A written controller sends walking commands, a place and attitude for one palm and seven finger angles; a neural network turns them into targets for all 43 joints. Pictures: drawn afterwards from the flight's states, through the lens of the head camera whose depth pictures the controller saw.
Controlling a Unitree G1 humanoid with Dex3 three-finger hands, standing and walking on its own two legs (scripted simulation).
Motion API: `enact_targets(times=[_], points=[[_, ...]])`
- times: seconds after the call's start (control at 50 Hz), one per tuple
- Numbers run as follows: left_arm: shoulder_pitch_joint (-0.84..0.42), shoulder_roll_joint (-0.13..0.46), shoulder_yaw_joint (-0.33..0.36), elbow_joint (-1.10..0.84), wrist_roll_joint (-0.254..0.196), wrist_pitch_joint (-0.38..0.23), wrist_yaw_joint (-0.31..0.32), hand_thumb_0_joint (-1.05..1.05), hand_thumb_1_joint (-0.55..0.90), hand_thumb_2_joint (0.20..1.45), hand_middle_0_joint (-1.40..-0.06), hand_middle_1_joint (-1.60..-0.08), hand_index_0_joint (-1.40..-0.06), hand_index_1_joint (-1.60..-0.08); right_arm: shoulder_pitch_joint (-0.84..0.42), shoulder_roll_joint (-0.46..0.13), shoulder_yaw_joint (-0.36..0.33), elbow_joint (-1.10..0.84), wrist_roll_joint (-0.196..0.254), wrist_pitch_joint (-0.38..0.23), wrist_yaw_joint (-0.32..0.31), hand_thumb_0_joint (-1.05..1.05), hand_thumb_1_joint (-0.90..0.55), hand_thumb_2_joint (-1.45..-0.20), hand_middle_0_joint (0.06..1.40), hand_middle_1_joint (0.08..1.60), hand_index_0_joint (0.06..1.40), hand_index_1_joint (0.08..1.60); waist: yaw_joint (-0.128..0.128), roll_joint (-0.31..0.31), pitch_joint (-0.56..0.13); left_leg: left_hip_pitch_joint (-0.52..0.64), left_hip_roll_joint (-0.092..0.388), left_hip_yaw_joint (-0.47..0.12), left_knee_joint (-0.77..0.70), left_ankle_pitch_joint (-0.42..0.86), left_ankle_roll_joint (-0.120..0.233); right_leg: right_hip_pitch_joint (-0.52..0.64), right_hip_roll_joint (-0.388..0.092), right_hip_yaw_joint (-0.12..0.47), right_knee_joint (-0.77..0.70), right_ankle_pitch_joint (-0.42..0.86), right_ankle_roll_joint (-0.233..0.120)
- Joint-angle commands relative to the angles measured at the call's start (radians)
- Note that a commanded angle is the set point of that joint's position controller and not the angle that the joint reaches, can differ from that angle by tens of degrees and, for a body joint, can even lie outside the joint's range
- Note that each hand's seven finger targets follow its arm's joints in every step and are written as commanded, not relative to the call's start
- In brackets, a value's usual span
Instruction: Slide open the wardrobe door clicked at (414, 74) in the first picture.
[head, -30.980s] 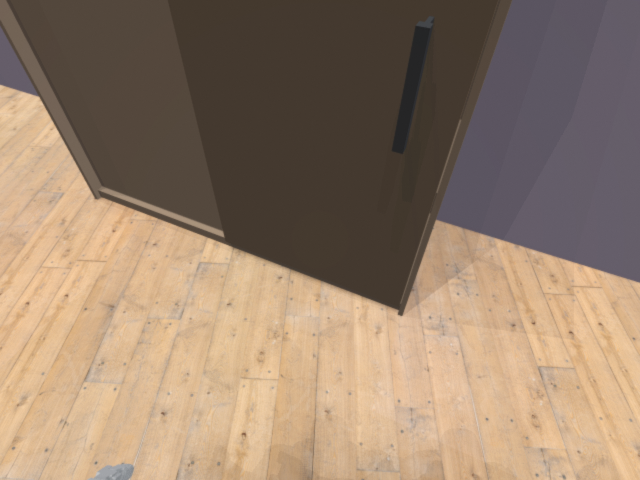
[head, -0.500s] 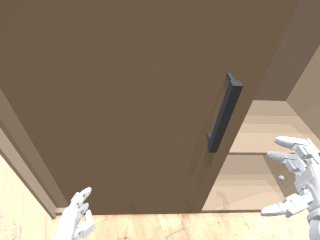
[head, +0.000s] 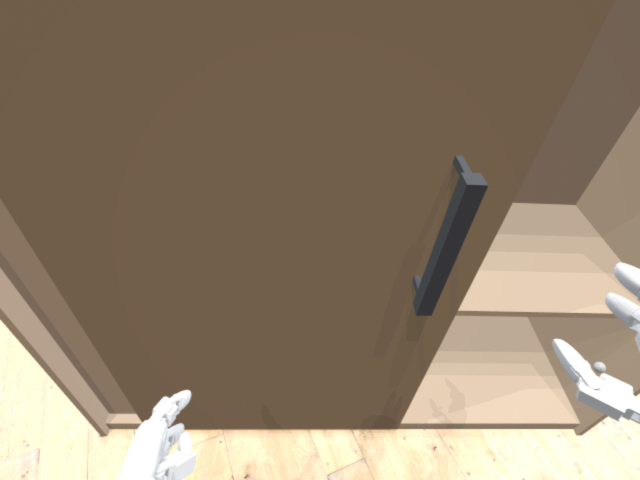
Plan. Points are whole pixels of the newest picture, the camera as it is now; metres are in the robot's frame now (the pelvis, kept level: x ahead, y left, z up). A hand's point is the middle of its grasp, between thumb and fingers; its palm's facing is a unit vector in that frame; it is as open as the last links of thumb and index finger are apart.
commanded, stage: draw the hand back to the body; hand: right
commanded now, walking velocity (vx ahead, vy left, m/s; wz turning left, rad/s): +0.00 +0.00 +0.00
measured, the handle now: (439, 242) +0.43 -0.18 +0.09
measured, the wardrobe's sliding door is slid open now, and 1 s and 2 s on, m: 0.59 0.59 0.59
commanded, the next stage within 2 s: step back with the hand held close in 0.52 s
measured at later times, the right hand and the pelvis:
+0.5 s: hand (613, 376) +0.18 -0.26 +0.16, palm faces +0.47 +0.81 -0.34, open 7.5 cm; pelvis +0.00 +0.01 +0.00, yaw +0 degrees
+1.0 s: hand (623, 393) +0.17 -0.27 +0.15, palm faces +0.36 +0.81 -0.47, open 7.4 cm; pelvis -0.04 -0.01 +0.00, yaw +1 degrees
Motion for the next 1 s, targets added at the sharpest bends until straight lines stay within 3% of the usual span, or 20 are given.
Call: enact_targets(times=[0.0,0.02,0.12,0.16,0.26,0.32,0.6,0.62,0.64,0.66,0.68,0.7,0.74,0.8,0.9,0.98], points=[[-0.152,0.113,0.051,-0.171,-0.001,-0.050,0.010,0.000,0.900,0.900,-0.200,-0.300,-0.200,-0.300,-0.066,-0.196,-0.137,-0.243,0.000,-0.059,-0.017,0.000,-0.682,-0.795,0.207,0.427,0.207,0.427,-0.011,0.008,-0.057,-0.034,-0.018,-0.031,-0.057,0.224,0.029,0.035,-0.013,0.076,-0.060,0.244,0.000],[-0.146,0.110,0.049,-0.170,0.000,-0.044,0.010,0.000,0.900,0.900,-0.200,-0.300,-0.200,-0.300,-0.055,-0.191,-0.139,-0.228,0.004,-0.056,-0.017,0.000,-0.719,-0.813,0.206,0.406,0.206,0.406,-0.010,0.019,-0.059,-0.032,-0.017,-0.030,-0.055,0.224,0.027,0.031,-0.013,0.076,-0.060,0.243,-0.001],[-0.149,0.108,0.050,-0.168,-0.001,-0.039,0.012,0.000,0.900,0.900,-0.200,-0.300,-0.200,-0.300,-0.064,-0.193,-0.146,-0.261,0.002,-0.058,-0.019,0.000,-0.900,-0.900,0.200,0.300,0.200,0.300,-0.007,-0.037,-0.051,-0.042,-0.018,-0.034,-0.068,0.203,0.028,0.042,-0.011,0.071,-0.063,0.223,0.001],[-0.148,0.110,0.051,-0.169,-0.001,-0.036,0.012,0.000,0.900,0.900,-0.200,-0.300,-0.200,-0.300,-0.071,-0.182,-0.136,-0.243,0.004,-0.056,-0.018,0.000,-0.900,-0.900,0.200,0.300,0.200,0.300,-0.003,0.020,-0.037,-0.052,-0.020,-0.029,-0.072,0.183,0.025,0.035,-0.012,0.074,-0.068,0.200,0.000],[-0.153,0.109,0.052,-0.169,0.002,-0.032,0.015,0.000,0.900,0.900,-0.200,-0.300,-0.200,-0.300,-0.078,-0.188,-0.139,-0.241,0.003,-0.053,-0.018,0.000,-0.900,-0.900,0.200,0.300,0.200,0.300,-0.006,0.018,-0.044,-0.044,-0.019,-0.034,-0.081,0.188,0.023,0.039,-0.006,0.068,-0.068,0.196,-0.006],[-0.158,0.108,0.050,-0.166,0.004,-0.033,0.017,0.000,0.900,0.900,-0.200,-0.300,-0.200,-0.300,-0.087,-0.188,-0.135,-0.251,-0.001,-0.052,-0.018,0.000,-0.900,-0.900,0.200,0.300,0.200,0.300,-0.006,-0.027,-0.037,-0.043,-0.018,-0.037,-0.089,0.178,0.025,0.043,-0.004,0.067,-0.072,0.189,-0.005],[-0.165,0.108,0.052,-0.162,0.006,-0.037,0.019,0.000,0.900,0.900,-0.200,-0.300,-0.200,-0.300,-0.080,-0.190,-0.140,-0.242,0.000,-0.053,-0.015,0.000,-0.900,-0.900,0.200,0.300,0.200,0.300,-0.008,-0.004,-0.018,-0.045,-0.026,-0.040,-0.124,0.123,0.024,0.046,-0.003,0.070,-0.094,0.143,-0.003],[-0.161,0.110,0.050,-0.150,0.004,-0.031,0.022,0.000,0.900,0.900,-0.200,-0.300,-0.200,-0.300,-0.131,-0.194,-0.141,-0.191,0.001,-0.049,-0.018,0.000,-0.900,-0.900,0.200,0.300,0.200,0.300,0.004,0.016,0.009,-0.061,-0.025,-0.039,-0.130,0.097,0.021,0.033,-0.003,0.069,-0.101,0.117,-0.003],[-0.162,0.125,0.047,-0.204,-0.005,-0.009,0.017,0.000,0.900,0.900,-0.200,-0.300,-0.200,-0.300,-0.278,-0.332,-0.271,-0.296,-0.010,-0.095,-0.028,0.000,-0.900,-0.900,0.200,0.300,0.200,0.300,0.024,0.031,0.070,-0.156,0.020,-0.119,-0.183,0.115,0.015,-0.064,-0.024,0.079,-0.060,0.048,-0.023],[-0.155,0.108,0.044,-0.177,0.001,0.006,0.019,0.000,0.900,0.900,-0.200,-0.300,-0.200,-0.300,-0.163,-0.248,-0.208,-0.198,-0.009,-0.099,-0.019,0.000,-0.900,-0.900,0.200,0.300,0.200,0.300,0.035,0.085,0.062,-0.173,0.042,-0.119,-0.190,0.112,0.016,-0.061,-0.018,0.088,-0.034,0.053,-0.026],[-0.150,0.111,0.048,-0.189,0.003,0.017,0.015,0.000,0.900,0.900,-0.200,-0.300,-0.200,-0.300,-0.088,-0.203,-0.169,-0.175,-0.016,-0.097,-0.013,0.000,-0.900,-0.900,0.200,0.300,0.200,0.300,0.034,0.079,0.035,-0.186,0.053,-0.127,-0.187,0.120,0.016,-0.049,-0.019,0.077,-0.014,0.070,-0.026],[-0.161,0.114,0.051,-0.202,0.005,0.024,0.016,0.000,0.900,0.900,-0.200,-0.300,-0.200,-0.300,-0.086,-0.205,-0.164,-0.221,-0.020,-0.107,-0.012,0.000,-0.900,-0.900,0.200,0.300,0.200,0.300,0.032,0.035,0.001,-0.172,0.055,-0.114,-0.166,0.177,0.017,-0.040,-0.018,0.075,-0.011,0.114,-0.025],[-0.136,0.122,0.058,-0.216,0.003,0.043,0.014,0.000,0.900,0.900,-0.200,-0.300,-0.200,-0.300,-0.027,-0.195,-0.157,-0.231,-0.020,-0.110,-0.016,0.000,-0.900,-0.900,0.200,0.300,0.200,0.300,0.036,0.018,-0.075,-0.136,0.052,-0.096,-0.117,0.223,0.011,-0.038,-0.031,0.071,-0.015,0.177,-0.021],[-0.135,0.125,0.066,-0.243,0.001,0.059,0.019,0.000,0.900,0.900,-0.200,-0.300,-0.200,-0.300,0.039,-0.234,-0.199,-0.286,-0.017,-0.116,-0.026,0.000,-0.900,-0.900,0.200,0.300,0.200,0.300,0.034,0.018,-0.149,-0.105,0.037,-0.078,-0.057,0.288,0.002,-0.035,-0.043,0.083,-0.018,0.281,-0.024],[-0.125,0.128,0.078,-0.269,-0.006,0.076,0.027,0.000,0.900,0.900,-0.200,-0.300,-0.200,-0.300,0.078,-0.278,-0.249,-0.347,-0.013,-0.127,-0.040,0.000,-0.900,-0.900,0.200,0.300,0.200,0.300,0.040,0.016,-0.171,-0.083,0.023,-0.078,0.002,0.307,-0.004,-0.102,-0.062,0.098,-0.023,0.287,-0.027],[-0.110,0.128,0.080,-0.277,-0.010,0.071,0.028,0.000,0.900,0.900,-0.200,-0.300,-0.200,-0.300,0.092,-0.260,-0.243,-0.346,-0.013,-0.138,-0.044,0.000,-0.900,-0.900,0.200,0.300,0.200,0.300,0.043,0.004,-0.147,-0.071,0.013,-0.082,0.038,0.253,-0.008,-0.196,-0.080,0.116,-0.046,0.183,-0.034]])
